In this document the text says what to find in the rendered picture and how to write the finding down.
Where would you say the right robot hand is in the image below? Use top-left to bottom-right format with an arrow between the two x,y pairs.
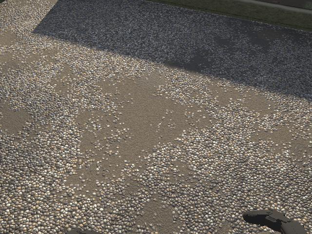
243,208 -> 307,234

